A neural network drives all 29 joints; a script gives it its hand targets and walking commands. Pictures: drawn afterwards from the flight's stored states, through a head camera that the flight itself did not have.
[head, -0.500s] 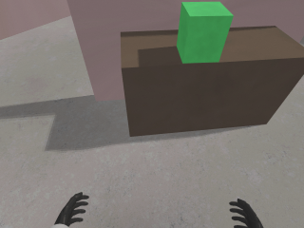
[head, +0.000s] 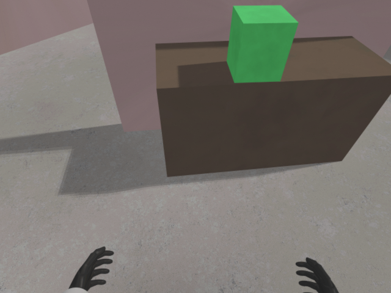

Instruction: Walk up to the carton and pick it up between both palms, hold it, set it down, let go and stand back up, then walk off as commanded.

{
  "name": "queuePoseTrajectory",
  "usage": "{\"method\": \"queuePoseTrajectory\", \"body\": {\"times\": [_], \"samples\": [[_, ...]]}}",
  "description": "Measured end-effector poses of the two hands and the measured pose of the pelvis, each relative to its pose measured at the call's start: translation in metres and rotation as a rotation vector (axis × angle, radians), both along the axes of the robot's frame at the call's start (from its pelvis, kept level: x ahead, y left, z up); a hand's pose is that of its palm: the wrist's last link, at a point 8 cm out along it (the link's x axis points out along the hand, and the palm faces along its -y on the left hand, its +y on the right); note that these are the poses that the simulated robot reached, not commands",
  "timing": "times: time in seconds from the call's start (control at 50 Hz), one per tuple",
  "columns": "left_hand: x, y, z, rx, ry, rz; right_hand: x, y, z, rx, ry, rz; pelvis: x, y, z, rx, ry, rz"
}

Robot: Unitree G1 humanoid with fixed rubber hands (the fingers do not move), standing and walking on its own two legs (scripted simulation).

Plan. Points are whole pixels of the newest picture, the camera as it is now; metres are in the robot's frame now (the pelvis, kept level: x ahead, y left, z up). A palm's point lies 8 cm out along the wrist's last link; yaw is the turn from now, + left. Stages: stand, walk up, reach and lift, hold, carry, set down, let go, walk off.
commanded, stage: stand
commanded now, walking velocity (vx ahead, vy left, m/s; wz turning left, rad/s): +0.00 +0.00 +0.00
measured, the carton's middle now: (257, 44) +1.08 -0.23 +0.02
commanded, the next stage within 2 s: none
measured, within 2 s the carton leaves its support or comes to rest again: neither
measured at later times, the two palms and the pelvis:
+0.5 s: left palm (81, 287) +0.15 +0.25 -0.07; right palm out of the picture +0.14 -0.25 -0.08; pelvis +0.00 +0.00 +0.00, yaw +0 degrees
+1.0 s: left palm (81, 287) +0.15 +0.25 -0.07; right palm out of the picture +0.14 -0.25 -0.08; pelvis +0.00 +0.00 +0.00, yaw +0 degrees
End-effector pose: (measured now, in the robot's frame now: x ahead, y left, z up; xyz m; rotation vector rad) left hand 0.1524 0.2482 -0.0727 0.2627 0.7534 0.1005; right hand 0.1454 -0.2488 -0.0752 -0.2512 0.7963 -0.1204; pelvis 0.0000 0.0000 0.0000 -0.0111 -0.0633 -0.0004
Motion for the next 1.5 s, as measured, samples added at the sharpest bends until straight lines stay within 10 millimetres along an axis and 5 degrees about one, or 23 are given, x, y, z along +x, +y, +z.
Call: {"method": "queuePoseTrajectory", "body": {"times": [1.5], "samples": [[-0.0008,-0.0015,0.0035,0.014,-0.002,0.0,-0.0061,-0.0087,-0.0043,-0.002,0.025,-0.005,-0.0008,-0.0049,0.0008,0.006,-0.001,0.001]]}}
